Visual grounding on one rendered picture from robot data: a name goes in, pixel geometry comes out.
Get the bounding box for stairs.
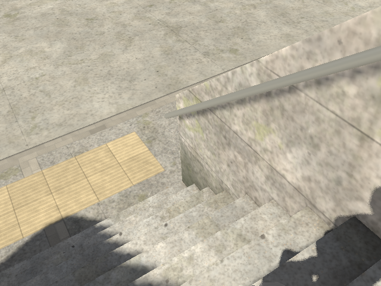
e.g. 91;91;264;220
0;181;381;286

